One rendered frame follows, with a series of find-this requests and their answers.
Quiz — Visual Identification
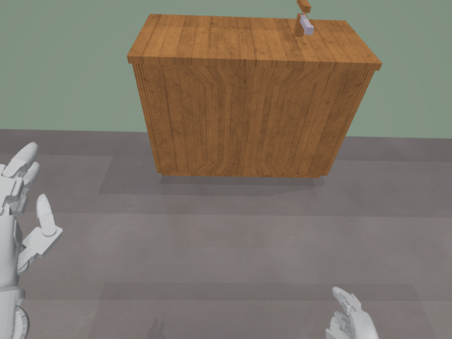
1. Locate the tap lever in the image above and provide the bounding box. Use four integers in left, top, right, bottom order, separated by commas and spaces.
300, 15, 314, 35

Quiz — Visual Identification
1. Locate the counter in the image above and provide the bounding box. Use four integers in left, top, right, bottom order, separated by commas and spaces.
127, 0, 382, 178

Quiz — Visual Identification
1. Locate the robot left hand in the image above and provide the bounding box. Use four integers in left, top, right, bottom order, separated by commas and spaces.
0, 142, 62, 288

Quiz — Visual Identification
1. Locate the robot left forearm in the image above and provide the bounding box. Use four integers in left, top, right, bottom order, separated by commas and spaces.
0, 286, 30, 339

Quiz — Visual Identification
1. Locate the robot right hand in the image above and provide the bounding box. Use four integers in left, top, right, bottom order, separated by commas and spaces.
326, 287, 379, 339

